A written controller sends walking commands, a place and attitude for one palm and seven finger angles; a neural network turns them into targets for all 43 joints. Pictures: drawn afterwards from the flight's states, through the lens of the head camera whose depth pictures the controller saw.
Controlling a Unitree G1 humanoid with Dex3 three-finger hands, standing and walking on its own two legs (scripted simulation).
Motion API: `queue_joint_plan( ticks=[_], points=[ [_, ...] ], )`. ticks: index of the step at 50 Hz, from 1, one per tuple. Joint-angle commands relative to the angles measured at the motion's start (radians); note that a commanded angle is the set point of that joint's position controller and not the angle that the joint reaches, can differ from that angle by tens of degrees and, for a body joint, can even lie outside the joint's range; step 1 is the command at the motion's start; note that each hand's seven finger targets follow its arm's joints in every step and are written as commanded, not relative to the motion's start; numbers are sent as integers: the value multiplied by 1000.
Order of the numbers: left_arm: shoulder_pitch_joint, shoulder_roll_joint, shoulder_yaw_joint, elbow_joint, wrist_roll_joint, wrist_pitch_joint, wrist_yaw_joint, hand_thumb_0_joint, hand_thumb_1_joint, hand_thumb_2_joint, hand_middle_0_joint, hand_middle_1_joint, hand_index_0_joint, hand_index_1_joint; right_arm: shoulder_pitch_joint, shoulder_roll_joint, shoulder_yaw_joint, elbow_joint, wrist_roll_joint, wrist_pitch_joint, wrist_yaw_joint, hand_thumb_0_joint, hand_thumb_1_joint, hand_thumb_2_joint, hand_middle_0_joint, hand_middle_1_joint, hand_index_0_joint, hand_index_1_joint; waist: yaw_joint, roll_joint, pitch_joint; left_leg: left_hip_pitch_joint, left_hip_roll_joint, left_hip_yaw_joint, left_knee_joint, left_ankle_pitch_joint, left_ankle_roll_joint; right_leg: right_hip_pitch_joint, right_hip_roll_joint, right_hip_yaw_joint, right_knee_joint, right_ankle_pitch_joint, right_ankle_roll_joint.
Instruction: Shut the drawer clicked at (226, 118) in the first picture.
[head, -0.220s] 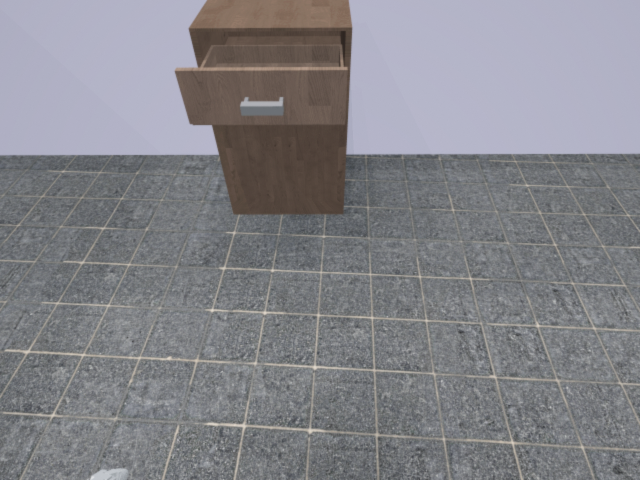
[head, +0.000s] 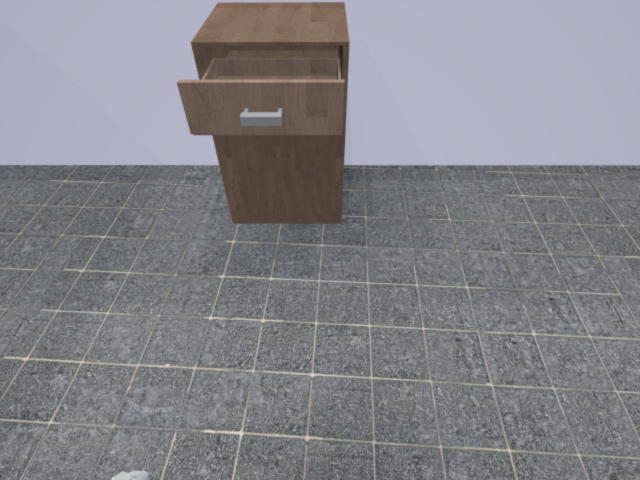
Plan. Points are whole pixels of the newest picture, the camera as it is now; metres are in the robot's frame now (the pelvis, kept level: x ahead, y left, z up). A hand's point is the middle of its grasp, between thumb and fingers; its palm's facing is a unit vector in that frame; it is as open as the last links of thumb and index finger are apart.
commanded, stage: stand and wait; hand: left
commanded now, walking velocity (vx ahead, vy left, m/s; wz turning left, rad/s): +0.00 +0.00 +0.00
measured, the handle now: (262, 115) +1.04 +0.23 -0.06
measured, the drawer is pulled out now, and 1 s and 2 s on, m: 0.27 0.27 0.27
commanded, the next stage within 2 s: look at it before walking up in 0.60 s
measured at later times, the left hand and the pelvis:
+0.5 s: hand out of the picture +0.05 +0.24 -0.15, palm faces -0.03 -0.94 -0.34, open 7.4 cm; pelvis -0.01 -0.01 +0.00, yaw +0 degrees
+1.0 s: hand out of the picture +0.07 +0.24 -0.15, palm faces -0.04 -0.95 -0.32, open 7.4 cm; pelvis +0.00 +0.00 +0.00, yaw -1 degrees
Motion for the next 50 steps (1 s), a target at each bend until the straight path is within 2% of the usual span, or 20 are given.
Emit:
queue_joint_plan(
  ticks=[1, 4, 12, 19, 28, 31, 43, 50],
  points=[
    [-46, 220, 55, -57, 0, -28, 13, 0, 900, 900, -200, -300, -200, -300, -35, -193, -44, -47, 4, -24, -11, 0, -900, -900, 200, 300, 200, 300, -4, -20, -21, -1, 98, -78, -89, 117, 42, -14, -105, 106, -119, 86, -30],
    [-39, 218, 56, -47, 0, -30, 13, 0, 900, 900, -200, -300, -200, -300, -28, -187, -44, -34, 5, -22, -11, 0, -900, -900, 200, 300, 200, 300, -5, -35, -22, 5, 97, -76, -88, 108, 39, -18, -106, 114, -135, 70, -31],
    [-27, 213, 56, -15, -1, -30, 12, 0, 900, 900, -200, -300, -200, -300, -3, -183, -40, 3, 6, -21, -10, 0, -900, -900, 200, 300, 200, 300, -4, -31, -10, -5, 98, -76, -102, 77, 32, -17, -109, 124, -164, 14, -31],
    [-10, 207, 53, 8, -3, -31, 14, 0, 900, 900, -200, -300, -200, -300, 14, -178, -37, 30, 9, -21, -11, 0, -900, -900, 200, 300, 200, 300, -3, -32, -26, 9, 107, -78, -104, 103, 31, 1, -108, 120, -161, 56, -31],
    [-8, 205, 51, 18, -3, -28, 14, 0, 900, 900, -200, -300, -200, -300, 22, -179, -35, 45, 8, -19, -10, 0, -900, -900, 200, 300, 200, 300, -3, -20, 13, -12, 105, -81, -126, 54, 31, -22, -103, 131, -180, -12, -28],
    [-4, 203, 51, 18, -1, -28, 13, 0, 900, 900, -200, -300, -200, -300, 24, -176, -36, 47, 8, -19, -9, 0, -900, -900, 200, 300, 200, 300, -3, -27, 8, -7, 103, -79, -122, 51, 31, -25, -104, 133, -183, -21, -26],
    [-7, 196, 52, 13, -1, -32, 14, 0, 900, 900, -200, -300, -200, -300, 4, -179, -38, 44, 9, -26, -10, 0, -900, -900, 200, 300, 200, 300, 0, -9, -19, 20, 116, -81, -128, 123, 34, 4, -105, 115, -161, 98, -22],
    [-10, 196, 51, 14, 1, -31, 14, 0, 900, 900, -200, -300, -200, -300, -4, -179, -38, 42, 10, -25, -10, 0, -900, -900, 200, 300, 200, 300, -3, -13, -15, 26, 117, -82, -134, 123, 34, 4, -103, 114, -163, 106, -20]
  ],
)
